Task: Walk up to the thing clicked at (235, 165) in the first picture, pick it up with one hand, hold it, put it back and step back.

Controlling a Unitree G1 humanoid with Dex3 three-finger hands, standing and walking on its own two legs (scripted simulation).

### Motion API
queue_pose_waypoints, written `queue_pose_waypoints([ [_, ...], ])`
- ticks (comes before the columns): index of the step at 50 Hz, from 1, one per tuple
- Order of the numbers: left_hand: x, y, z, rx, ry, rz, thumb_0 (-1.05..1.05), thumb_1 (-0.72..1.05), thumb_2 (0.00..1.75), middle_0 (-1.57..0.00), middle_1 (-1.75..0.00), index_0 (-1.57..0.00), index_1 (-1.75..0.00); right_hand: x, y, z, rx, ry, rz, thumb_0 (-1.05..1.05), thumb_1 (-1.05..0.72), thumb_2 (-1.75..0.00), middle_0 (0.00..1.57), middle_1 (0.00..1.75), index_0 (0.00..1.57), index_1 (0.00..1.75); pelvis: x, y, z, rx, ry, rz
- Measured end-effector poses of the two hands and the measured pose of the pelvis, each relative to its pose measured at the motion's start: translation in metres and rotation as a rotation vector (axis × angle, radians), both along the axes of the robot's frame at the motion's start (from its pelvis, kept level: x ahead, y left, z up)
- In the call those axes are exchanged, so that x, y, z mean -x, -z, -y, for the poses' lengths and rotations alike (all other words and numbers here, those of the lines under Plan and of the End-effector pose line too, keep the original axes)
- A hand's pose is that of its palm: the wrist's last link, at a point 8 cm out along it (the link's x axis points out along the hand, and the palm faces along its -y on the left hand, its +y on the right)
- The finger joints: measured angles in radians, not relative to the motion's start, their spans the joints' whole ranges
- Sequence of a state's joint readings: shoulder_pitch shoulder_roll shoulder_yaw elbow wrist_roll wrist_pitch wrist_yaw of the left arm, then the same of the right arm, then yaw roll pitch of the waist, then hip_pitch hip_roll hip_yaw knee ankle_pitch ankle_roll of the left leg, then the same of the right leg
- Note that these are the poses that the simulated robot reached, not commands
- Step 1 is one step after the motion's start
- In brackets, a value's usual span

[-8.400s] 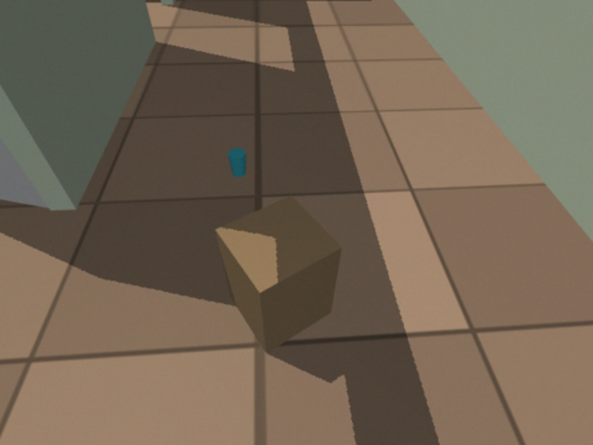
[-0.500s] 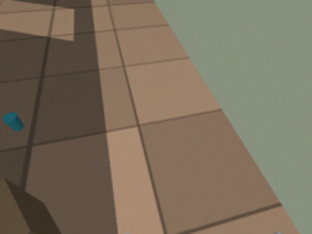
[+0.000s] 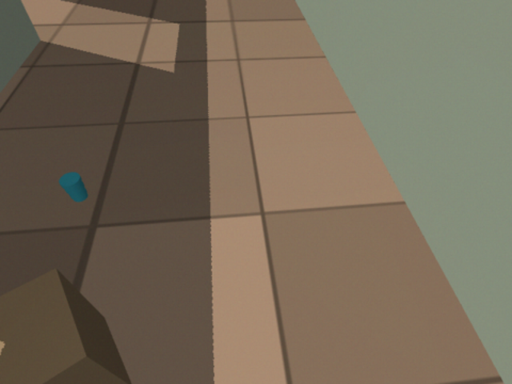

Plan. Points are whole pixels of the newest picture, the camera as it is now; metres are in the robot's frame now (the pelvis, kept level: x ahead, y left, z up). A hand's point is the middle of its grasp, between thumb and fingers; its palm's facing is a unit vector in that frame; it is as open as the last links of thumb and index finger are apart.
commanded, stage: walk up
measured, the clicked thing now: (75, 188) +1.06 +0.90 -0.68
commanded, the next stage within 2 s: stand in 0.96 s
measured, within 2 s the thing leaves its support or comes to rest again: neither
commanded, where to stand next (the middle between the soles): +0.09 -0.03 m, yaw +1 degrees
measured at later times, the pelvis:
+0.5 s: pelvis +0.02 -0.01 +0.03, yaw +3 degrees
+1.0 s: pelvis +0.03 -0.02 +0.04, yaw +3 degrees
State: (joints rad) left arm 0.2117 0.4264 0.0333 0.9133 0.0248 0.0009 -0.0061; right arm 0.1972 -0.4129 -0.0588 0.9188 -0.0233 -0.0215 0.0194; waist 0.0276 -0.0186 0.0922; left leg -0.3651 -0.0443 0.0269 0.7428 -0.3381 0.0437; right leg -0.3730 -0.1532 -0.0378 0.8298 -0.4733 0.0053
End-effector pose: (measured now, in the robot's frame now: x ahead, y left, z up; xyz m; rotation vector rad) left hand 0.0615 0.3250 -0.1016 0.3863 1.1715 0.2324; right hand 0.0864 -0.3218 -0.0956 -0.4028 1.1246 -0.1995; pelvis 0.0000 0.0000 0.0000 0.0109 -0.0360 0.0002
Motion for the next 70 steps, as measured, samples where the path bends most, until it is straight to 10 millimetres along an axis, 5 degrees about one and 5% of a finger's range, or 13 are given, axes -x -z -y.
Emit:
queue_pose_waypoints([
  [11, 0.003, 0.0, 0.003, 0.02, -0.035, -0.053, 0.0, 0.91, 0.9, -0.2, -0.3, -0.2, -0.3, 0.014, -0.003, -0.008, -0.011, 0.027, -0.065, 0.01, -0.91, -0.9, 0.21, 0.3, 0.21, 0.3, -0.005, -0.011, 0.002, 0.033, -0.018, 0.002],
  [23, -0.02, -0.006, 0.04, 0.108, -0.043, -0.025, 0.0, 0.91, 0.9, -0.2, -0.3, -0.2, -0.3, -0.027, -0.014, -0.015, -0.054, -0.017, -0.05, 0.01, -0.91, -0.9, 0.21, 0.3, 0.21, 0.3, -0.02, -0.028, 0.013, 0.023, -0.041, -0.005],
  [36, -0.045, -0.017, 0.044, 0.1, -0.063, 0.009, 0.0, 0.91, 0.9, -0.2, -0.3, -0.2, -0.3, -0.061, -0.026, -0.006, -0.043, -0.021, 0.002, 0.01, -0.91, -0.9, 0.21, 0.3, 0.21, 0.3, -0.028, -0.036, 0.02, 0.015, -0.049, -0.002],
  [53, -0.031, -0.018, 0.048, 0.083, -0.085, -0.062, 0.0, 0.91, 0.9, -0.2, -0.3, -0.2, -0.3, -0.041, -0.015, -0.004, -0.066, 0.011, -0.098, 0.01, -0.91, -0.9, 0.21, 0.3, 0.21, 0.3, -0.035, -0.039, 0.025, 0.014, -0.048, -0.011],
  [70, -0.042, -0.02, 0.056, 0.086, -0.06, -0.043, 0.0, 0.91, 0.9, -0.2, -0.3, -0.2, -0.3, -0.044, -0.015, -0.003, -0.08, 0.019, -0.086, 0.01, -0.91, -0.9, 0.21, 0.3, 0.21, 0.3, -0.036, -0.04, 0.029, 0.009, -0.039, -0.015],
])
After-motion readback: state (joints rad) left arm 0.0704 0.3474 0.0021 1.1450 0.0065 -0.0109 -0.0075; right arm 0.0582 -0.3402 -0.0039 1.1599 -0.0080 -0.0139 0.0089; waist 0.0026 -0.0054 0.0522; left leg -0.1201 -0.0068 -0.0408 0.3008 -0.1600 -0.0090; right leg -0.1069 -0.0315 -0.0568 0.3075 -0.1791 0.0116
